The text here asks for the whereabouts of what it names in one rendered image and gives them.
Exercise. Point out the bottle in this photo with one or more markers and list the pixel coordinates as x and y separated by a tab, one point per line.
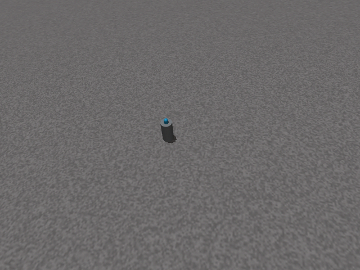
167	130

